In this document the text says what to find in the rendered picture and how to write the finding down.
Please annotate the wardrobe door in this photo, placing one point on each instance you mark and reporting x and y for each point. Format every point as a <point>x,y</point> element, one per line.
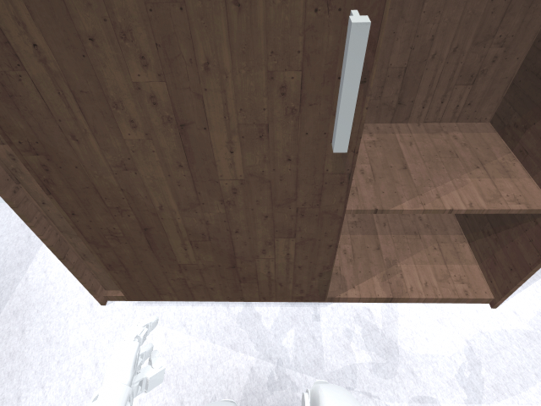
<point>21,176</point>
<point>188,143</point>

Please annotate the handle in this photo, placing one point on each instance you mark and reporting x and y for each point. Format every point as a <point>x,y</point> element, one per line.
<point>352,67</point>

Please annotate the robot left hand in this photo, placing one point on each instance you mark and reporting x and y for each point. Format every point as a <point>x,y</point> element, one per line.
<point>127,358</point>

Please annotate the robot left forearm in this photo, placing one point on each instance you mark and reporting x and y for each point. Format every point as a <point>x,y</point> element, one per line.
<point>114,394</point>

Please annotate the right robot thigh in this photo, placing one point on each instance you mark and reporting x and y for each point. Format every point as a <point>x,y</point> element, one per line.
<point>328,395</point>

